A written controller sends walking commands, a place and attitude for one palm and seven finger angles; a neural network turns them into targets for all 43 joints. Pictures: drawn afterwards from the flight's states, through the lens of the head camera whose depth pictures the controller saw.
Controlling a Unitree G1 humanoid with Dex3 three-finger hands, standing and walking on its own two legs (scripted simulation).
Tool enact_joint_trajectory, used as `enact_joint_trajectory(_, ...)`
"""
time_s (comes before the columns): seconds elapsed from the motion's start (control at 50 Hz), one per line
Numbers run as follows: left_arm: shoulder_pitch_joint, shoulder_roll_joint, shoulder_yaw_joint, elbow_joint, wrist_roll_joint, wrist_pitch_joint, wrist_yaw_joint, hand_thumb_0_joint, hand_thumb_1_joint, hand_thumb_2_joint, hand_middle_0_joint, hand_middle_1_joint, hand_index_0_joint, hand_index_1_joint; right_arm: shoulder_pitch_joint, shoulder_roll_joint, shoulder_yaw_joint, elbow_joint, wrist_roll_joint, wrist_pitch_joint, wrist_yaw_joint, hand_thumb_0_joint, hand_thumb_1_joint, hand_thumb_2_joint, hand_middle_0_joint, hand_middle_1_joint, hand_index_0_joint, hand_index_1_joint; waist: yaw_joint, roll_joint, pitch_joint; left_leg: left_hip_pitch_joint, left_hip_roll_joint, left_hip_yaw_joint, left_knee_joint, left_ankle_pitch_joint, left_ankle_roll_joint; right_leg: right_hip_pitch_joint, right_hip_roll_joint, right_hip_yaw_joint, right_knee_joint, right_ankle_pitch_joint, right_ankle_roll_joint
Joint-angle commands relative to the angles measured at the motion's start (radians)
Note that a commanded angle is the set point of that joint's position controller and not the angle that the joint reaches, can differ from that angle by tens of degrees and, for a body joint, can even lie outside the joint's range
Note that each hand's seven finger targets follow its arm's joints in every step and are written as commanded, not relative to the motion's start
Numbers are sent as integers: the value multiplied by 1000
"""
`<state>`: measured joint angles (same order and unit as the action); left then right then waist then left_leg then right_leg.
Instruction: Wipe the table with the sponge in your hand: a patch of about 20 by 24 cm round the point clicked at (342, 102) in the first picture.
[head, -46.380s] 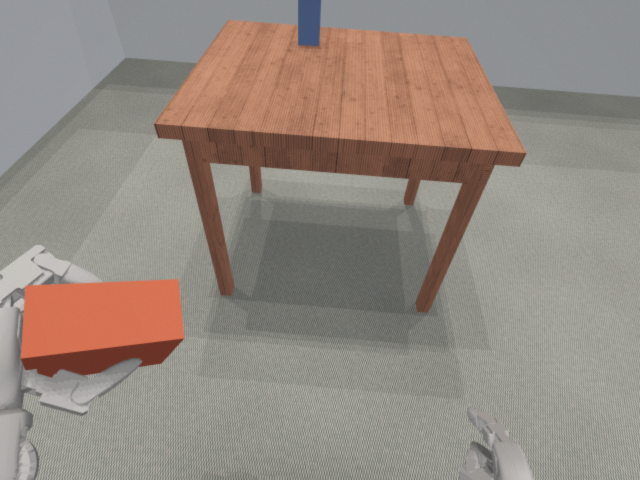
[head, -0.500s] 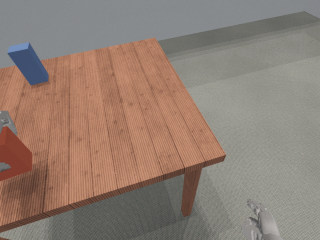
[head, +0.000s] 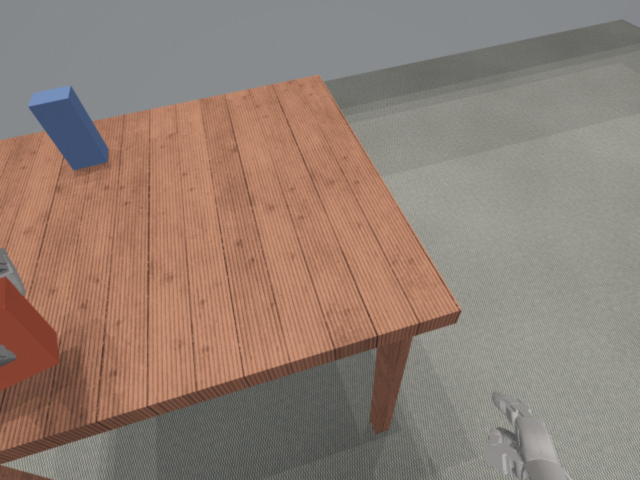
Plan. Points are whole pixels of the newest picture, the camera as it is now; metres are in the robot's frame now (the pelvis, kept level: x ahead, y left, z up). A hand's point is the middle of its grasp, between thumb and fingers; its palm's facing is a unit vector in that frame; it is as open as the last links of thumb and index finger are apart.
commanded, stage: move the sponge above the wiping area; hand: left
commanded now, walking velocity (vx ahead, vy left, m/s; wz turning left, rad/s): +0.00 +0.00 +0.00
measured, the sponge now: out of the picture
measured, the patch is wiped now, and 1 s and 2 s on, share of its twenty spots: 0.00 0.00 0.00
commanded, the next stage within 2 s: lower the sponge onto the table in 1.74 s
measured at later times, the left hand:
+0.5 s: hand (24, 334) +0.22 +0.38 +0.09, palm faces -0.20 -0.07 -0.98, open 9.9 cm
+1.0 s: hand (32, 350) +0.21 +0.37 +0.07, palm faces -0.25 -0.09 -0.96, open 9.8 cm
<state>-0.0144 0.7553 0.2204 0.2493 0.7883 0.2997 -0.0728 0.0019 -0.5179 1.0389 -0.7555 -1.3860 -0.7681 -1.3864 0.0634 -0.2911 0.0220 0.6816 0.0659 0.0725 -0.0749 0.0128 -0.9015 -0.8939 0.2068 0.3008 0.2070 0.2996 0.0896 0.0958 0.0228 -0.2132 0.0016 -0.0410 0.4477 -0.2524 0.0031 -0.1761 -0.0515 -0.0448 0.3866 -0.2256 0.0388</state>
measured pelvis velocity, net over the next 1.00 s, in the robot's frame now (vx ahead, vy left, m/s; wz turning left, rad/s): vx -0.01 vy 0.00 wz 0.01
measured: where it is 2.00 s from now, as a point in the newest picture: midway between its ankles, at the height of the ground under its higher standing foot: outside the picture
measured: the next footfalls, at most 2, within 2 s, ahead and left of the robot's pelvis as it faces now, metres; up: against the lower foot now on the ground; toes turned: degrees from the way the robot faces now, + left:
none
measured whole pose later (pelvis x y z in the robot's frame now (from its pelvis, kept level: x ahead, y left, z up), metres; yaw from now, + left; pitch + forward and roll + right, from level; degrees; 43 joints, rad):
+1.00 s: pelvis -0.01 +0.00 +0.00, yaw +1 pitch +0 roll -1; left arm 0.05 0.70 0.16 0.17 0.82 0.11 -0.18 0.00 -0.50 1.03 -0.78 -1.40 -0.79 -1.41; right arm 0.11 -0.31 0.01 0.67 0.04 0.01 -0.12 0.01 -0.90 -0.89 0.21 0.30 0.21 0.30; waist 0.11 0.10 0.04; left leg -0.21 0.00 -0.06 0.46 -0.25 0.00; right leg -0.17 -0.05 -0.06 0.40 -0.23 0.03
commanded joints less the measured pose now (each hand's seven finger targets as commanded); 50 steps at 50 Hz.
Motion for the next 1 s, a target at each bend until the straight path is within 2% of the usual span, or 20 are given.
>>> enact_joint_trajectory(0.0,-273,198,-32,-378,23,-146,-84,0,100,1300,-1200,-1600,-1200,-1600,-156,-103,-26,-202,-9,-90,-31,0,-900,-900,200,300,200,300,-46,-28,-267,120,-44,21,-32,253,66,63,74,-16,-26,192,-71)
enact_joint_trajectory(0.04,-257,250,40,-446,25,-253,-54,0,100,1300,-1200,-1600,-1200,-1600,-73,-99,-44,-178,-34,-109,-46,0,-900,-900,200,300,200,300,-31,11,-311,171,-42,11,-24,303,74,61,73,-26,-23,191,-73)
enact_joint_trajectory(0.1,-229,447,267,-608,83,-365,45,0,100,1300,-1200,-1600,-1200,-1600,-70,-97,-55,-178,-53,-119,-58,0,-900,-900,200,300,200,300,27,93,-338,204,-26,-2,-19,438,57,85,88,-1,-11,223,-92)
enact_joint_trajectory(0.12,-203,405,266,-575,102,-373,88,0,100,1300,-1200,-1600,-1200,-1600,-37,-78,-57,-165,-57,-115,-61,0,-900,-900,200,300,200,300,24,91,-329,191,-24,2,-13,498,48,82,78,-26,3,226,-91)
enact_joint_trajectory(0.2,-161,343,300,-308,51,-252,173,0,100,1300,-1200,-1600,-1200,-1600,-93,-96,-78,-123,-22,-73,-22,0,-900,-900,200,300,200,300,51,106,-166,69,-24,18,-37,399,12,73,73,3,-27,198,-106)
enact_joint_trajectory(0.24,-157,263,211,-220,11,-159,180,0,100,1300,-1200,-1600,-1200,-1600,-93,-109,-80,-113,-16,-50,-12,0,-900,-900,200,300,200,300,42,50,-164,21,-22,38,-57,327,3,89,59,-20,-25,173,-89)
enact_joint_trajectory(0.3,-98,255,152,-143,11,-41,123,0,100,1300,-1200,-1600,-1200,-1600,-161,-130,-56,-129,-6,-43,-3,0,-900,-900,200,300,200,300,44,19,-176,0,-30,36,-76,261,7,120,61,-11,-23,151,-87)
enact_joint_trajectory(0.36,-133,210,24,-209,36,-5,15,0,100,1300,-1200,-1600,-1200,-1600,-149,-138,-49,-161,-6,-41,-6,0,-900,-900,200,300,200,300,-3,-26,-219,21,-41,28,-68,248,32,133,51,-26,-17,195,-75)
enact_joint_trajectory(0.42,-202,213,1,-332,39,-103,-57,0,100,1300,-1200,-1600,-1200,-1600,-130,-113,-35,-187,-13,-75,-21,0,-900,-900,200,300,200,300,-30,-30,-264,87,-51,29,-39,239,60,96,63,-25,-21,181,-69)
enact_joint_trajectory(0.46,-223,276,71,-400,41,-216,-57,0,100,1300,-1200,-1600,-1200,-1600,-93,-110,-45,-176,-31,-85,-37,0,-900,-900,200,300,200,300,-27,-53,-271,120,-50,22,-32,248,69,88,68,-24,-27,192,-68)
enact_joint_trajectory(0.5,-253,395,197,-507,59,-306,-12,0,100,1300,-1200,-1600,-1200,-1600,-112,-98,-43,-188,-37,-103,-50,0,-900,-900,200,300,200,300,0,2,-276,151,-44,14,-32,263,65,86,84,0,-30,174,-82)
enact_joint_trajectory(0.58,-230,427,316,-458,100,-369,135,0,100,1300,-1200,-1600,-1200,-1600,-42,-91,-76,-143,-45,-98,-53,0,-900,-900,200,300,200,300,32,122,-243,125,-33,13,-24,384,39,78,74,-9,-14,197,-97)
enact_joint_trajectory(0.6,-214,467,365,-452,97,-350,167,0,100,1300,-1200,-1600,-1200,-1600,-86,-89,-73,-150,-36,-98,-46,0,-900,-900,200,300,200,300,56,171,-227,114,-39,13,-24,397,31,95,81,26,-18,206,-113)
enact_joint_trajectory(0.62,-206,399,320,-410,90,-317,193,0,100,1300,-1200,-1600,-1200,-1600,-67,-86,-83,-138,-35,-87,-38,0,-900,-900,200,300,200,300,52,159,-239,97,-35,30,-20,410,26,106,69,3,-7,225,-108)
enact_joint_trajectory(0.7,-104,308,277,-234,-2,-156,208,0,100,1300,-1200,-1600,-1200,-1600,-132,-107,-85,-117,-9,-62,-10,0,-900,-900,200,300,200,300,58,73,-205,43,-32,40,-38,339,10,142,64,16,-17,227,-96)
enact_joint_trajectory(0.76,-28,251,156,-104,-24,-40,106,0,100,1300,-1200,-1600,-1200,-1600,-126,-140,-70,-113,-3,-49,-5,0,-900,-900,200,300,200,300,28,-54,-153,-16,-29,39,-58,250,23,129,53,-19,-22,203,-70)
enact_joint_trajectory(0.82,-98,211,21,-110,0,-6,-29,0,100,1300,-1200,-1600,-1200,-1600,-135,-146,-45,-146,7,-53,-14,0,-900,-900,200,300,200,300,-23,-94,-125,-17,-40,35,-57,189,43,87,56,-24,-28,173,-62)
enact_joint_trajectory(0.9,-278,258,22,-358,20,-199,-93,0,100,1300,-1200,-1600,-1200,-1600,-139,-107,-32,-190,-12,-107,-39,0,-900,-900,200,300,200,300,-43,-42,-236,105,-50,28,-27,194,72,54,72,-3,-40,157,-64)
enact_joint_trajectory(0.92,-297,284,53,-399,30,-259,-79,0,100,1300,-1200,-1600,-1200,-1600,-83,-101,-35,-181,-26,-119,-50,0,-900,-900,200,300,200,300,-35,-6,-293,140,-58,28,-21,231,77,64,67,-18,-29,157,-67)
enact_joint_trajectory(0.98,-271,400,213,-504,59,-388,15,0,100,1300,-1200,-1600,-1200,-1600,-29,-104,-68,-156,-52,-127,-69,0,-900,-900,200,300,200,300,1,54,-303,187,-41,14,-19,314,65,63,76,-17,-23,178,-80)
